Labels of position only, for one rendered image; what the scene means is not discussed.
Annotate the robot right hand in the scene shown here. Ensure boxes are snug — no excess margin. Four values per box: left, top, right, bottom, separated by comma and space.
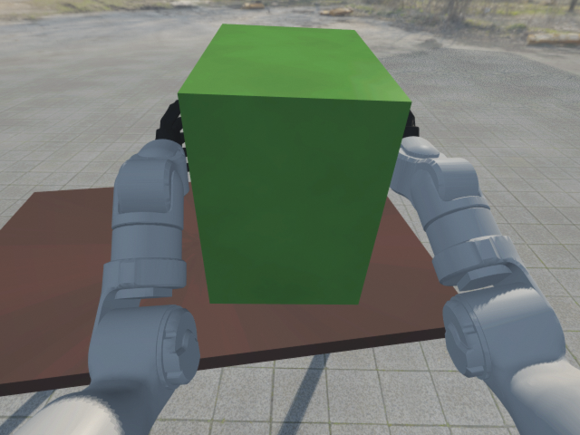
402, 110, 420, 138

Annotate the robot left hand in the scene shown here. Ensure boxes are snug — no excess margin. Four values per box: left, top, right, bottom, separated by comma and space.
155, 100, 189, 172

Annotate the robot right upper arm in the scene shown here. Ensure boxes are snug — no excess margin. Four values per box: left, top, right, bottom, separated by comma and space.
442, 282, 580, 435

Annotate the robot right forearm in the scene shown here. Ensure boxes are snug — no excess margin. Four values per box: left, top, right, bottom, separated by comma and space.
390, 136, 566, 355

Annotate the robot left upper arm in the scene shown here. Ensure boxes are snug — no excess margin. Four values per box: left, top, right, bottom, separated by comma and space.
14, 304, 200, 435

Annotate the carton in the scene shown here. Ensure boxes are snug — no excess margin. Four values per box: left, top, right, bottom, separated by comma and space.
178, 24, 412, 305

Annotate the robot left forearm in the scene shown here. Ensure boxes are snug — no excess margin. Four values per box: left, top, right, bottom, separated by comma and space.
88, 139, 189, 379

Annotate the table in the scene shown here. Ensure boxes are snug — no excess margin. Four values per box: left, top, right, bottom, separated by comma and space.
0, 182, 458, 397

